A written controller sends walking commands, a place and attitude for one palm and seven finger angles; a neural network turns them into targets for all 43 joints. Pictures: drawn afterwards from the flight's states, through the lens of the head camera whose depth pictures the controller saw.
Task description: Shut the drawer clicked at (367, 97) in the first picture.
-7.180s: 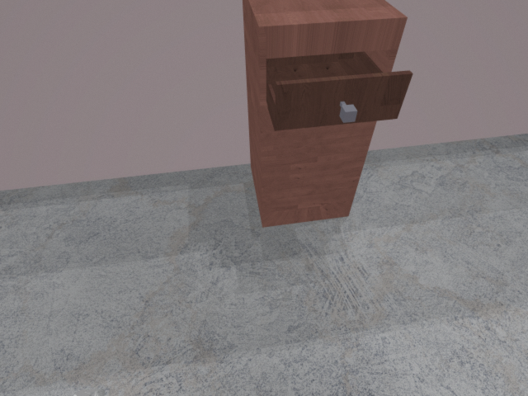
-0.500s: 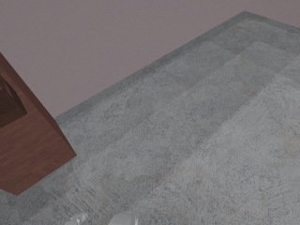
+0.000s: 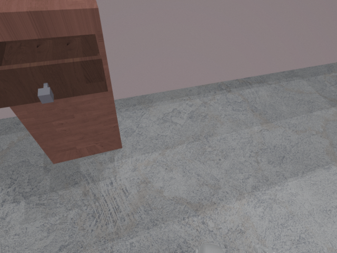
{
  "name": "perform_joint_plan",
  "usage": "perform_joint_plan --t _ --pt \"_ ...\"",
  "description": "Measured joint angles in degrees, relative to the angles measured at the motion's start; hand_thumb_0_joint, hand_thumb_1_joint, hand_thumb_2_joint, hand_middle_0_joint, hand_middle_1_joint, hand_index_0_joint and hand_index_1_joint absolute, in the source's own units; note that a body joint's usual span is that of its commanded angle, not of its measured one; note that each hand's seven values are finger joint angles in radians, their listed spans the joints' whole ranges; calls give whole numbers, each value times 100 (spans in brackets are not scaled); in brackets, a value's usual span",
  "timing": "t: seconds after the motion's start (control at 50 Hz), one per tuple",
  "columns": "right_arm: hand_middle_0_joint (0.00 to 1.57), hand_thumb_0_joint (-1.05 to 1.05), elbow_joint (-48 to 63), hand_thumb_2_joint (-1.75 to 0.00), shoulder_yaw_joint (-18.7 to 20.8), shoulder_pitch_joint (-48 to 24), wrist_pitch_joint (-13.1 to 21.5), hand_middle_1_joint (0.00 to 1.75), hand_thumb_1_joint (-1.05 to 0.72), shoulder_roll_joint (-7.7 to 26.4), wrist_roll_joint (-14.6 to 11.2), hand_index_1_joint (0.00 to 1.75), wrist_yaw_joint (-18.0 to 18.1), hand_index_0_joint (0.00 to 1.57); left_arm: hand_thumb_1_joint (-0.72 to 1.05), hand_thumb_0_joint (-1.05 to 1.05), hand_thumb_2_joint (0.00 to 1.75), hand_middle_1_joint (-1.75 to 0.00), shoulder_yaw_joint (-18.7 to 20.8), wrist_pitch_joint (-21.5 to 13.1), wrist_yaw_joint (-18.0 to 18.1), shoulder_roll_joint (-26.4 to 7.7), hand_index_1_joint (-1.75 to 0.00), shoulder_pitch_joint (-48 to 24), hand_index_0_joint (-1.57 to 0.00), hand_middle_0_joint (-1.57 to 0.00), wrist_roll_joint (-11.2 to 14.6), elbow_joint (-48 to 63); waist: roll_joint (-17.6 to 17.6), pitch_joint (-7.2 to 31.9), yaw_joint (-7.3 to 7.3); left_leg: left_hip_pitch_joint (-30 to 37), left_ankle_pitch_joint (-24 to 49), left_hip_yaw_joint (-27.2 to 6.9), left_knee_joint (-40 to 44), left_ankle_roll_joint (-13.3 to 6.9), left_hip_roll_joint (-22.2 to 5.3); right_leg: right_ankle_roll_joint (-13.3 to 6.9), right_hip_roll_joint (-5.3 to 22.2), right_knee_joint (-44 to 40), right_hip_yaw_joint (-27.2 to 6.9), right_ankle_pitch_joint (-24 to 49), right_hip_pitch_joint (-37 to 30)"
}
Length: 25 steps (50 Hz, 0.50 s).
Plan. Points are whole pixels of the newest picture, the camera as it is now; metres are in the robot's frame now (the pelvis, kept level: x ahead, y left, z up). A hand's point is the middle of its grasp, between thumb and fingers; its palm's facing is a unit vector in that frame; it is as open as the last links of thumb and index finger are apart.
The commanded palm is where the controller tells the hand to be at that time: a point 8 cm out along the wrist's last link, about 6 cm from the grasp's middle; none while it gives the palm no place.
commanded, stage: turn to face it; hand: left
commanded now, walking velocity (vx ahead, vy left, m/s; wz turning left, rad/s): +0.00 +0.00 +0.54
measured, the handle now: (46, 91) +0.55 +0.45 -0.03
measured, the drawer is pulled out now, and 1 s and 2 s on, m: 0.15 0.15 0.15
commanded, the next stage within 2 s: take the last steps up to it in 0.48 s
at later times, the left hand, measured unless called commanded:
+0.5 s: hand out of the picture +0.05 +0.15 -0.14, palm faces +0.24 -0.93 -0.29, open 7.4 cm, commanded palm none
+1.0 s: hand out of the picture -0.10 +0.18 -0.18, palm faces +0.41 -0.90 -0.17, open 7.4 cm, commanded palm none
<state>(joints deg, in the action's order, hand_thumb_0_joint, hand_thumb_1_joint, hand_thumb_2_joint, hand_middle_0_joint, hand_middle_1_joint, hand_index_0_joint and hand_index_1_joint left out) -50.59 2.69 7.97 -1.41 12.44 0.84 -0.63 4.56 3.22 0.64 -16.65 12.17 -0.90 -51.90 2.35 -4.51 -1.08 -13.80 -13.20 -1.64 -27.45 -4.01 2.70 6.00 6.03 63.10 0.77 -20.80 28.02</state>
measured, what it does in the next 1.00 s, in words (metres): steps on the spot, turning left: right foot, then left foot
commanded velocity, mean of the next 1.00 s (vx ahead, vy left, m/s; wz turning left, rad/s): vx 0.13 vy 0.00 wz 0.21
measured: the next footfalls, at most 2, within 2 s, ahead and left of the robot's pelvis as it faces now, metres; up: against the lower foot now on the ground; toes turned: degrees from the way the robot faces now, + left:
right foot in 0.34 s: +0.06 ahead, -0.14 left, +0.00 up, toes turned +10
left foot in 0.82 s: -0.03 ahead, +0.10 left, +0.00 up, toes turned +23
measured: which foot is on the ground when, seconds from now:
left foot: down 0.00-0.34, up 0.36-0.80, down 0.82-1.00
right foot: up 0.00-0.32, down 0.34-0.82, up 0.84-1.00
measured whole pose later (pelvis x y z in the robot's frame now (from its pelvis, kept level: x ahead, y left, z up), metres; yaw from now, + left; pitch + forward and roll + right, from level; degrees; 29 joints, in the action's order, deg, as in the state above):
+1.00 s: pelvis +0.01 +0.02 +0.00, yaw +20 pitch -2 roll -1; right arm -58.0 1.9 15.8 2.7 9.0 0.8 1.3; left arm 2.8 1.4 -0.8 -12.5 21.9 -1.5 -63.1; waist 2.3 -1.0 -2.0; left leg -2.6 -16.3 3.6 -21.2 -3.2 0.9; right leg 1.5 5.4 60.2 3.7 -17.6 26.9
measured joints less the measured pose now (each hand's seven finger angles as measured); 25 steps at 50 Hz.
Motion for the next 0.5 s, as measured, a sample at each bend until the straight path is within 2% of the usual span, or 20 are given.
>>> perform_joint_plan --t 0.1,0.2,0.28,0.32,0.34,0.38,0.4,0.46,0.5 --pt "20 1 -84 -89 10 266 -20 30 -90 -103 14 30 -1 20 91 1 90 -30 -40 -11 25 111 -30 -204 -20 -20 12 93 -73 78 131 52 129 -284 165 -15 159 30 -117 -453 -132 -23 -111" --pt "21 1 -202 -89 50 536 -66 30 -90 -133 46 30 22 20 91 1 90 -30 -94 -13 50 257 -30 -416 -20 -20 43 178 -198 100 293 -15 160 -567 121 42 274 -35 -313 -1110 -173 -271 -380" --pt "21 1 -314 -89 99 706 -125 30 -90 -88 60 30 43 20 91 1 90 -30 -160 -76 69 393 -30 -496 -20 -20 76 259 -336 128 380 -133 132 -762 -16 150 343 -148 -504 -1982 -160 -242 -787" --pt "21 1 -357 -89 125 786 -149 30 -90 -52 39 30 48 20 91 1 90 -30 -198 -142 77 449 -30 -469 -20 -20 90 298 -394 169 384 -237 68 -840 -176 230 394 -203 -568 -2765 -114 183 -1154" --pt "20 1 -370 -89 140 832 -150 30 -90 -35 12 30 42 20 91 0 90 -30 -219 -198 83 461 -30 -426 -20 -20 82 319 -399 208 363 -331 -6 -855 -340 278 438 -323 -557 -3211 -94 343 -1363" --pt "20 1 -433 -89 193 803 -185 30 -90 35 -4 30 52 20 91 0 90 -30 -256 -261 98 562 -30 -380 -20 -20 41 271 -551 161 360 -636 -846 -747 -1163 405 378 -622 -609 -3203 19 356 -1396" --pt "20 1 -451 -89 218 800 -216 30 -90 54 9 30 55 20 90 0 90 -30 -277 -264 92 596 -30 -329 -20 -20 34 257 -564 156 371 -824 -1177 -629 -1731 453 368 -702 -573 -3199 78 366 -1431" --pt "20 1 -501 -89 268 781 -276 29 -90 120 28 30 12 20 90 0 90 -30 -292 -244 85 679 -30 -153 -20 -20 31 176 -565 157 372 -1263 -1171 -304 -3197 566 181 -769 -459 -3380 227 457 -1619" --pt "20 1 -528 -89 278 759 -292 29 -90 154 38 30 -11 20 90 0 90 -30 -291 -244 84 715 -30 -50 -20 -20 24 102 -549 161 362 -1392 -952 -209 -3688 637 3 -765 -394 -3481 324 502 -1703"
